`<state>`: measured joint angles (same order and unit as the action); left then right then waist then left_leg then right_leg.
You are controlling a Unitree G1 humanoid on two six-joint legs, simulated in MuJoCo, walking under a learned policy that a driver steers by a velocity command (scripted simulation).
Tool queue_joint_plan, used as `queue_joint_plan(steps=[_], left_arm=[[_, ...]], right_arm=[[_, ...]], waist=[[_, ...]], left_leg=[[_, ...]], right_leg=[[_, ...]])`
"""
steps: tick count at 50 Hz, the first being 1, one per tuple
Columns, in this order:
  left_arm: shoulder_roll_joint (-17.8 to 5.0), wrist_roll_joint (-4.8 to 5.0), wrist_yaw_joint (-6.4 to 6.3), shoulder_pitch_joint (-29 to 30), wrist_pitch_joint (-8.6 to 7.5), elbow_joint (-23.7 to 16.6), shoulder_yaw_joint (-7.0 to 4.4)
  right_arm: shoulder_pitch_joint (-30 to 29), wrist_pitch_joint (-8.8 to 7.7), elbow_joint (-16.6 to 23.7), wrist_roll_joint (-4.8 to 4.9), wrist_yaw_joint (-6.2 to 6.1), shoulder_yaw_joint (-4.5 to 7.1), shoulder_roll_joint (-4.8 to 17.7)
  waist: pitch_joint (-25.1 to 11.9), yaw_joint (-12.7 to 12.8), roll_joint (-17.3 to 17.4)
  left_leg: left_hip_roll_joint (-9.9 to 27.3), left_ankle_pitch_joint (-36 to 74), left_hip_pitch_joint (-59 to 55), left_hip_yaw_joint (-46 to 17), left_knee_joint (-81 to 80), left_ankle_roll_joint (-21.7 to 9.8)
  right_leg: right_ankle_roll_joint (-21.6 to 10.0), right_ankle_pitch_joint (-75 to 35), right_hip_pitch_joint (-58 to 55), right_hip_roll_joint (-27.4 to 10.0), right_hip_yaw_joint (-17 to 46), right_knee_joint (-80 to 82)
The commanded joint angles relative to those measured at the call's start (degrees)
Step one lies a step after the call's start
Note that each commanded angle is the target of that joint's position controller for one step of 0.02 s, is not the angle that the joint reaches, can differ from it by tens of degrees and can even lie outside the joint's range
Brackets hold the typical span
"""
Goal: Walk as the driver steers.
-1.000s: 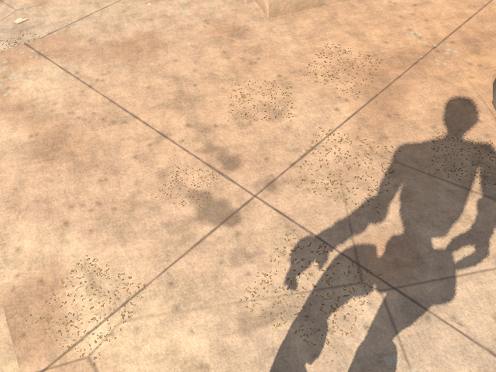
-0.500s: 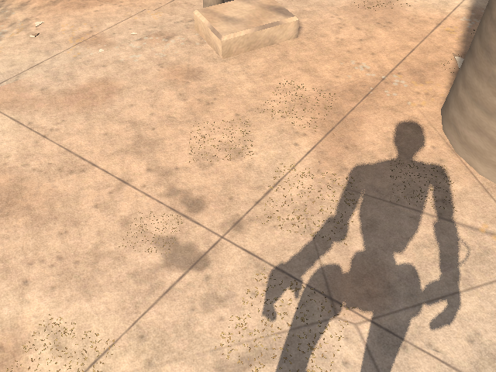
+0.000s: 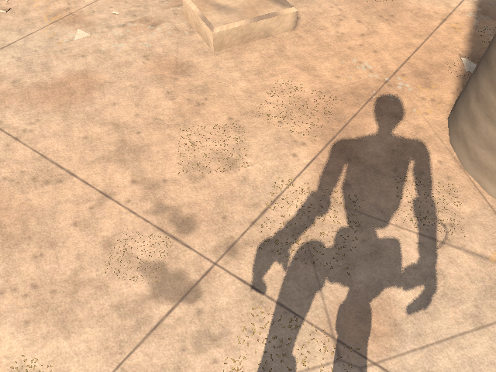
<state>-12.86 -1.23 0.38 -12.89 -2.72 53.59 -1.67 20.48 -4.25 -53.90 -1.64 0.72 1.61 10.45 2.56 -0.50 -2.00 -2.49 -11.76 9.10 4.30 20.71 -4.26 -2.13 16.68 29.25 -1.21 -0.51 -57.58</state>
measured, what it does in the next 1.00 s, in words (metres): walks ahead, turning left: right foot, then left foot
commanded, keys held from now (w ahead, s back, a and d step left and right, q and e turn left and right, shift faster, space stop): no key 0.08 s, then w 0.08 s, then w+q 0.84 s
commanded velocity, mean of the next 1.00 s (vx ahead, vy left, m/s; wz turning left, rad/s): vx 0.38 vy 0.00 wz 0.36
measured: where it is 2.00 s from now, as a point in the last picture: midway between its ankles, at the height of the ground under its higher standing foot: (179, 328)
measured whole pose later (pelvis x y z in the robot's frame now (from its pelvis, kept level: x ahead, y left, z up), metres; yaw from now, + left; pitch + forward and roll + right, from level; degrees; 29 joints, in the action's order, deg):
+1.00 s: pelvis +0.39 +0.11 +0.00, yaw +26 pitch +1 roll +0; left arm -14.0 -2.8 1.2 -6.4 -1.8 47.3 -3.2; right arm 20.7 -2.8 -51.6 -0.1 0.4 4.3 13.6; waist 2.7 -1.9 -2.1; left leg -7.8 -11.9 7.6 -1.7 18.6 -7.8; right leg 2.2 10.7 37.7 -8.0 1.5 -59.1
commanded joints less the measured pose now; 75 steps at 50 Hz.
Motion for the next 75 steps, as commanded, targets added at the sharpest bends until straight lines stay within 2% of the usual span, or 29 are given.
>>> queue_joint_plan(steps=[1, 4, 8, 9, 10, 11, 12, 14, 18, 25, 31, 35, 36, 37, 38, 40, 43, 48, 57, 59, 62, 63, 64, 65, 66, 67, 68, 70, 75], left_arm=[[0.0, 0.34, -0.32, -3.9, 0.80, -0.5, 0.58], [-0.2, 0.73, -1.06, -2.5, 1.21, 0.1, 0.85], [-2.8, -0.84, -0.78, -1.8, 0.47, 0.2, -0.23], [-4.3, -1.09, -0.87, -6.0, -0.07, 1.4, -0.94], [-8.3, -0.73, -1.33, -9.6, -0.91, 2.2, -1.98], [-12.3, 0.64, -1.39, -15.7, -0.54, 4.2, -3.57], [-8.3, 0.12, -1.45, -14.5, -0.60, 3.6, -2.71], [-5.0, 0.13, -1.39, -6.3, -1.30, 1.2, -2.12], [-2.5, 0.46, -2.53, -7.3, -3.32, 2.1, -1.60], [-3.7, -0.03, -2.56, -11.3, -3.72, 3.1, -1.87], [-5.8, -0.23, -1.94, -13.3, -3.66, 4.1, -2.61], [-9.1, 0.01, -1.81, -11.6, -2.03, 4.0, -3.45], [-8.9, 0.03, -1.57, -10.9, -1.74, 3.0, -3.31], [-3.7, 1.01, -0.83, -10.5, -1.93, -0.9, -2.12], [-5.4, 0.68, 0.09, -7.0, -2.74, -4.0, -2.83], [-5.3, 0.78, 0.30, -0.9, -3.60, -5.6, -2.52], [-4.7, -1.59, 0.10, -4.9, -1.53, -4.2, -2.53], [-4.1, -1.70, 0.88, 3.0, 1.03, -8.0, -2.15], [-4.3, -0.57, 1.29, 20.3, -0.10, -15.3, -0.82], [-4.8, -0.19, 0.86, 18.6, -0.75, -15.5, -0.72], [-9.0, -0.04, -0.77, 2.8, -2.11, -11.4, -2.12], [-11.6, -1.08, -1.46, -5.1, -3.10, -10.4, -2.73], [-15.9, -2.09, -1.52, -8.0, -3.00, -11.1, -3.22], [-15.2, -0.23, -1.01, -6.7, -1.74, -12.3, -3.56], [-9.7, 0.41, -1.07, -1.2, -1.01, -14.0, -2.39], [-5.3, 0.50, -1.26, 2.5, -0.75, -14.4, -1.02], [-4.3, 0.15, -1.52, 3.4, -0.54, -14.0, -0.49], [-5.8, 0.31, -1.87, 3.0, -0.47, -13.0, -0.79], [-7.7, -0.50, -1.67, 2.9, -0.40, -12.7, -1.55]], right_arm=[[0.4, -0.32, 0.9, -0.05, -0.63, 0.44, 6.2], [2.5, 0.49, -0.8, 0.25, -0.79, 0.36, 6.5], [3.4, 1.74, -1.6, 0.37, -0.76, 1.68, 8.5], [3.6, 1.83, -1.6, 0.02, -0.69, 1.36, 6.6], [2.2, 1.59, 0.2, 0.59, -0.21, 0.51, 3.2], [1.1, 1.74, 2.1, 0.56, 0.02, 0.78, 3.2], [-2.7, 2.10, 2.7, -0.62, 0.09, 2.11, 7.8], [-3.0, 1.92, 2.1, 0.12, 0.94, 2.29, 6.2], [-4.0, 2.80, 2.2, -0.56, 1.43, 2.81, 4.3], [-14.9, 4.21, 7.2, -0.57, 2.18, 2.48, 3.1], [-21.8, 4.07, 11.7, -0.83, 2.97, 2.32, 3.8], [-9.0, 3.38, 8.8, -0.94, 2.16, 4.00, 6.3], [0.8, 2.84, 5.7, -1.40, 1.43, 5.23, 9.0], [5.8, 2.48, 5.5, -1.95, 0.45, 6.92, 15.6], [5.0, 3.03, 6.4, -0.36, 0.24, 7.31, 18.9], [-0.5, 2.99, 5.6, 0.44, -0.38, 6.06, 15.0], [-5.9, 1.54, 6.4, 1.36, -0.63, 4.40, 9.9], [-0.1, 0.40, 5.5, 1.75, -0.60, 4.59, 11.7], [8.6, 1.16, 4.4, 1.17, -1.54, 4.18, 11.7], [8.1, 1.57, 4.7, 0.88, -1.97, 4.30, 12.5], [2.3, 0.99, 6.7, 1.27, -1.88, 4.79, 14.5], [1.0, 0.41, 8.5, 2.39, -1.51, 4.42, 12.8], [7.8, 0.72, 9.9, 3.61, -2.09, 3.28, 6.0], [13.5, 1.78, 9.5, 3.47, -3.04, 4.18, 11.2], [10.9, 3.00, 7.7, 1.89, -3.07, 4.71, 13.2], [6.4, 3.66, 8.2, 1.09, -2.39, 4.67, 12.7], [4.3, 4.33, 8.7, 0.78, -1.65, 4.55, 11.5], [4.3, 6.23, 8.9, 0.05, -0.33, 4.27, 9.7], [-0.4, 7.94, 11.5, 0.04, 0.48, 3.74, 8.9]], waist=[[-2.0, 2.4, 7.6], [-3.8, 1.0, 8.8], [-0.4, 1.3, 5.2], [0.5, 3.0, 1.9], [0.6, 4.3, -6.2], [0.0, 6.5, -17.0], [2.4, 6.4, -9.3], [2.8, 2.2, -3.0], [0.5, 0.5, -0.5], [3.5, 2.3, -1.7], [5.5, 3.4, -2.5], [-3.4, -3.4, -3.2], [-9.4, -7.6, -0.4], [-15.5, -8.2, 10.5], [-19.0, -6.8, 11.8], [-6.0, -4.0, 3.5], [-3.7, 2.1, 2.9], [-1.9, 0.7, 4.1], [1.6, -4.9, 5.9], [0.4, -4.0, 7.1], [-6.1, 3.7, 7.2], [-12.0, 6.9, 4.3], [-20.7, 3.2, -10.0], [-29.8, 1.4, -12.0], [-22.6, -0.1, -3.7], [-14.7, -0.1, -1.5], [-10.7, -0.6, -2.1], [-7.2, -1.6, -5.5], [-7.5, -2.2, -5.3]], left_leg=[[12.4, 45.9, 2.6, -3.7, -3.6, -6.0], [12.9, 41.4, 1.3, -4.7, -1.5, -5.8], [14.2, -3.2, 5.9, -11.6, -1.1, -5.8], [12.4, -10.2, 10.4, -11.9, 3.6, -5.1], [6.3, -15.1, 19.6, -6.9, 14.4, -3.0], [-1.7, -22.7, 29.3, 2.0, 30.1, -0.9], [1.3, -22.6, 33.3, -3.7, 39.6, -1.1], [4.6, -12.6, 29.7, -7.0, 40.1, -0.8], [6.0, -2.3, 27.1, -5.1, 39.7, 1.3], [7.2, 5.6, 31.9, -2.8, 28.4, 3.1], [6.0, 2.7, 27.1, 2.9, 18.0, -1.1], [-2.1, -3.0, 7.4, 6.9, 12.7, -6.2], [-1.5, -2.8, -7.0, 2.9, 9.6, -8.2], [15.7, -14.5, -24.0, -22.8, 5.3, -14.2], [23.9, -10.8, -26.9, -49.2, -5.7, -18.5], [20.3, 3.1, -14.9, -31.9, -5.5, -14.6], [12.3, 19.2, -2.0, -19.2, -6.3, -10.3], [9.4, 19.7, -1.4, -18.3, -8.7, -10.0], [8.5, 33.6, -10.0, -20.8, -3.6, -7.9], [7.8, 41.0, -9.9, -20.9, 0.5, -5.7], [4.2, 47.2, -5.3, -21.3, 15.7, -0.9], [1.3, 32.9, 2.4, -20.6, 28.0, 0.4], [-6.8, -23.5, 14.8, -12.9, 47.1, 1.6], [-6.8, -26.8, 18.3, -11.8, 57.1, 1.5], [-3.1, -20.1, 19.1, -11.9, 58.0, 2.2], [-1.6, -16.9, 20.2, -10.2, 55.5, 3.1], [-0.1, -15.3, 20.5, -9.8, 53.8, 4.1], [0.6, -13.0, 17.2, -8.2, 51.5, 5.3], [2.0, -9.9, 17.2, -6.5, 44.8, 5.1]], right_leg=[[0.9, -4.3, -6.5, -0.2, -1.3, 10.9], [1.0, -6.6, -11.7, 0.9, -2.2, 18.9], [-1.4, 0.1, -18.1, 1.0, -3.2, 28.0], [-2.4, 3.0, -23.1, -1.5, 1.4, 31.0], [-5.2, 11.1, -29.6, -10.1, 13.9, 39.1], [-12.8, 21.9, -32.4, -20.0, 31.9, 48.0], [-13.9, 24.2, -30.4, -21.3, 34.1, 49.7], [-10.5, 18.0, -24.3, -17.2, 23.1, 51.4], [-7.6, -3.2, -25.3, -13.9, 7.8, 51.7], [-7.0, -9.8, -28.1, -13.8, -2.8, 51.7], [-6.1, -21.6, -31.4, -15.3, -9.6, 47.5], [-4.1, -52.9, -31.4, -14.3, -14.9, 22.8], [-2.3, -43.7, -23.0, -12.8, -15.5, 8.7], [0.7, -10.1, -1.4, -7.4, -15.0, -11.9], [2.3, 13.7, 10.0, 1.7, -3.3, -23.0], [0.8, 1.8, 14.1, -4.3, 1.3, -20.3], [1.9, -0.8, 3.5, -6.9, 2.0, -11.2], [4.7, -6.5, 9.0, -6.1, 0.3, -3.2], [4.0, -15.6, 11.3, -0.2, -0.8, 18.9], [2.6, -15.2, 4.8, 1.9, -0.4, 23.5], [-0.6, -19.1, -17.9, 3.7, 0.4, 32.3], [-2.3, -29.3, -32.2, -4.6, 6.0, 32.2], [-7.0, -65.2, -47.2, -25.3, 21.4, 24.4], [-13.4, -65.0, -47.2, -29.2, 34.1, 27.5], [-12.4, -54.3, -38.5, -25.0, 27.6, 30.6], [-10.5, -48.4, -31.3, -20.5, 19.1, 32.8], [-9.3, -45.2, -26.8, -17.7, 14.2, 35.1], [-8.8, -42.8, -19.0, -14.8, 7.6, 38.2], [-10.6, -32.0, -14.7, -15.6, 2.2, 41.2]])
Velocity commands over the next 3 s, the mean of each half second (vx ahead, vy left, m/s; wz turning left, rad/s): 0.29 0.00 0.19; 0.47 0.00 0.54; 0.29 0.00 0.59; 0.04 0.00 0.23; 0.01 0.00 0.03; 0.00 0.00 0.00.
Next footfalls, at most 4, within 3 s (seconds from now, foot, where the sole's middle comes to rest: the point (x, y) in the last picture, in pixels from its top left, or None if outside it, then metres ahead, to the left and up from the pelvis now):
0.18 right None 0.15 -0.11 -0.78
0.72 left None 0.38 0.15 -0.78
1.26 right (190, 279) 0.75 0.17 -0.78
1.72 left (136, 342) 0.56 0.30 -0.78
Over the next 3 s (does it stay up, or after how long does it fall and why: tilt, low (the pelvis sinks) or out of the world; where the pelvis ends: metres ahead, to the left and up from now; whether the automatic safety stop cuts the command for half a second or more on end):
stays up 0.60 0.19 0.00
